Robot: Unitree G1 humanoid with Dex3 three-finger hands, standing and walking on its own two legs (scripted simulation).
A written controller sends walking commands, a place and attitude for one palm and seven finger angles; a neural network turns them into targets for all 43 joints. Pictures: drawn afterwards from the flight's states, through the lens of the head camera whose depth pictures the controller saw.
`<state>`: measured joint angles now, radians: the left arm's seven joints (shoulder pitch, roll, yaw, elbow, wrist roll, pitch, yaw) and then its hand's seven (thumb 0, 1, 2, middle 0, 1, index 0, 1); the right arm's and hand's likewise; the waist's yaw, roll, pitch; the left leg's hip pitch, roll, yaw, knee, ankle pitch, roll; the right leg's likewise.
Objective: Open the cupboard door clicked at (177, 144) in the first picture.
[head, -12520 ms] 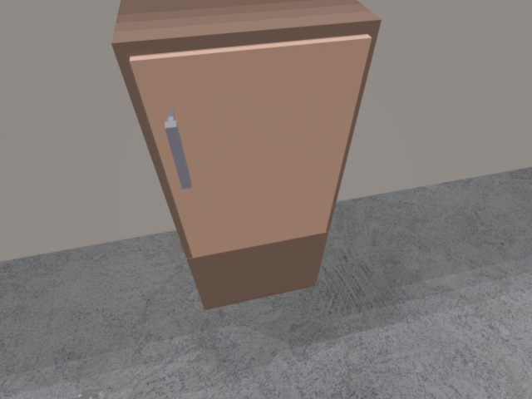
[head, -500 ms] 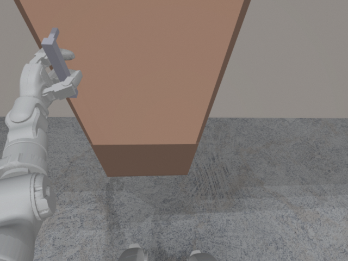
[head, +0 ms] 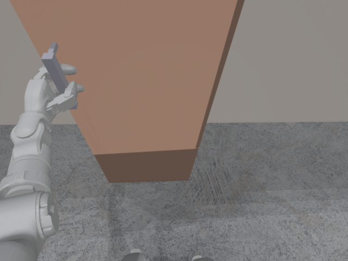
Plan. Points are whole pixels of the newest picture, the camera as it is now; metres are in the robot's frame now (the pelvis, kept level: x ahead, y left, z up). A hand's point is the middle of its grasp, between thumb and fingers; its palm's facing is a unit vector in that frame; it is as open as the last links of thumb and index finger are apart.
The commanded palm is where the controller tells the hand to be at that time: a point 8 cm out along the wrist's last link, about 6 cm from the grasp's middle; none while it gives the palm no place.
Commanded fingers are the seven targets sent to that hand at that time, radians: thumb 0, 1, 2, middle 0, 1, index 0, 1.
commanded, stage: pull the door open along its arc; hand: left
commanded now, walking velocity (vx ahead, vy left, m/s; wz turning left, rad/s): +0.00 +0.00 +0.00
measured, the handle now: (63, 78) +0.51 +0.24 +0.12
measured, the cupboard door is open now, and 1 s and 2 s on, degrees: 2 44 46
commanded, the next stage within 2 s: open thumb and fingers to let go in 0.68 s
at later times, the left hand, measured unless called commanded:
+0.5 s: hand (97, 159) +0.30 +0.14 +0.11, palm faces +0.38 -0.92 +0.05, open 5.8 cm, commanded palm +0.23 +0.19 +0.11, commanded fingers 0.00 0.90 0.90 -0.40 -1.35 -0.40 -1.35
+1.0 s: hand (134, 189) +0.24 +0.07 +0.11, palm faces +0.42 -0.91 +0.00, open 6.6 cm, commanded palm +0.20 +0.11 +0.11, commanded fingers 0.00 0.06 0.54 -0.34 -1.26 -0.34 -1.26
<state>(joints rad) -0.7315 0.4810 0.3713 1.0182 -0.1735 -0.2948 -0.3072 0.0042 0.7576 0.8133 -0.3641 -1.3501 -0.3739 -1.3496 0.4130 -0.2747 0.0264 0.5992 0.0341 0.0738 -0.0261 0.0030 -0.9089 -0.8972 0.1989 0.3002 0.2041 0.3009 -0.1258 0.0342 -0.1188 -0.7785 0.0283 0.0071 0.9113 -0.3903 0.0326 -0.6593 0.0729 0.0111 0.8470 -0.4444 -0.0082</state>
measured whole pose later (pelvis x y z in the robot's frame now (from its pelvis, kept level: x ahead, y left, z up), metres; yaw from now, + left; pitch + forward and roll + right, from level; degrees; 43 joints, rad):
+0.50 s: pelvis +0.00 -0.02 +0.01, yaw +3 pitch +6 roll -1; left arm 0.06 0.01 0.00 0.01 -0.08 -0.06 0.32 -0.01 0.71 0.78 -0.37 -1.35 -0.37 -1.32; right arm 0.19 -0.20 0.04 0.50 -0.01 0.04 0.01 0.01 -0.91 -0.90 0.20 0.30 0.20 0.30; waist 0.00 0.04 -0.13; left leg -0.54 0.00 -0.01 0.81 -0.37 0.01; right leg -0.44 0.04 -0.01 0.79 -0.45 -0.03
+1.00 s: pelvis +0.00 -0.05 +0.01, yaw +5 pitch +2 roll +0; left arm 0.30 -0.04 -0.19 -0.14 0.00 -0.09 0.44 0.00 0.56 0.75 -0.37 -1.32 -0.38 -1.32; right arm 0.23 -0.21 0.02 0.55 -0.04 0.06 -0.02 0.01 -0.91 -0.90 0.20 0.30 0.20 0.30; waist 0.00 0.06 -0.09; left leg -0.47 0.00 -0.06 0.78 -0.35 -0.02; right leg -0.36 0.05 -0.06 0.79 -0.47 -0.07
